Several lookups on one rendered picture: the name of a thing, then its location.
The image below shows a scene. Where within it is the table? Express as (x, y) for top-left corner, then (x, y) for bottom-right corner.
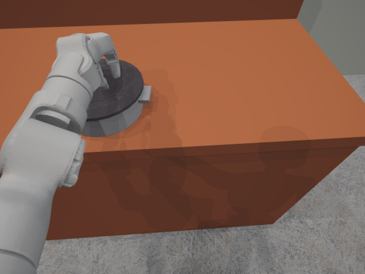
(0, 0), (365, 240)

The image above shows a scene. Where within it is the lid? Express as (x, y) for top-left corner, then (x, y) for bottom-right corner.
(86, 59), (144, 122)

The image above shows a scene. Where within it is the robot left forearm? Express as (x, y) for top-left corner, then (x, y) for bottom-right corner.
(0, 33), (102, 174)

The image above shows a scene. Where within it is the robot left upper arm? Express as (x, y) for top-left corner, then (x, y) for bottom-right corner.
(0, 118), (86, 274)

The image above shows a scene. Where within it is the pot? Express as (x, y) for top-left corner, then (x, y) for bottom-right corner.
(80, 86), (152, 137)

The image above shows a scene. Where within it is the left robot hand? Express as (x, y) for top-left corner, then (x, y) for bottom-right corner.
(88, 33), (120, 91)

